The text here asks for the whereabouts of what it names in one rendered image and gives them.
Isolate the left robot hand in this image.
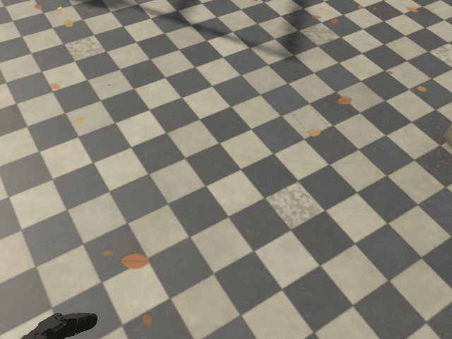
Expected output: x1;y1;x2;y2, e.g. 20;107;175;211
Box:
21;313;97;339

